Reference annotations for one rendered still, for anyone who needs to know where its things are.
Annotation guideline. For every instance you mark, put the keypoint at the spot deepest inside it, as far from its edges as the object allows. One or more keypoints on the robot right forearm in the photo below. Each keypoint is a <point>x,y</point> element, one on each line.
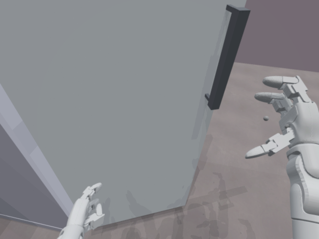
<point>303,172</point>

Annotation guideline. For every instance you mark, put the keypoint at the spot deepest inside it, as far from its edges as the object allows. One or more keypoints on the fridge door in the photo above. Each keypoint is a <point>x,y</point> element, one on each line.
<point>113,92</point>

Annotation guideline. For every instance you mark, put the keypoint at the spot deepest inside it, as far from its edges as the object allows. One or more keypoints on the right robot hand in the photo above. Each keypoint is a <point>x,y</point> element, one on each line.
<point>303,117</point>

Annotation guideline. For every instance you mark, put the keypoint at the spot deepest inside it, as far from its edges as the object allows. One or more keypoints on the left robot hand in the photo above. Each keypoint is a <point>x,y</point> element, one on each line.
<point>82,210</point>

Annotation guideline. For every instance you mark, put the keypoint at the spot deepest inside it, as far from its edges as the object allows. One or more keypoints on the handle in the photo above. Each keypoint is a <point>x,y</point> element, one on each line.
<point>235,30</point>

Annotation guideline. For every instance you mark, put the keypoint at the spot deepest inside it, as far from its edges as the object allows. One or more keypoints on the robot left forearm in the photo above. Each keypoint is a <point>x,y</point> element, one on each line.
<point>72,232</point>

